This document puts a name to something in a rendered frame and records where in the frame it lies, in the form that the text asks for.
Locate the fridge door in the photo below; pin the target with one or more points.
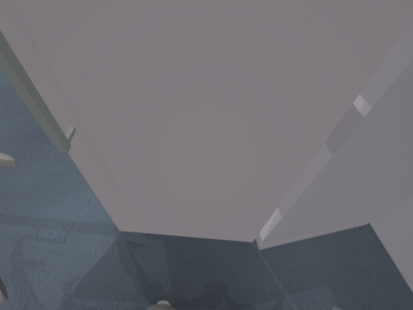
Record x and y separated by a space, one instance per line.
196 117

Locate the robot left hand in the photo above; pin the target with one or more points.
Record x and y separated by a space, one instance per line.
7 160

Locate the handle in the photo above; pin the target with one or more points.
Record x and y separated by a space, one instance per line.
19 79

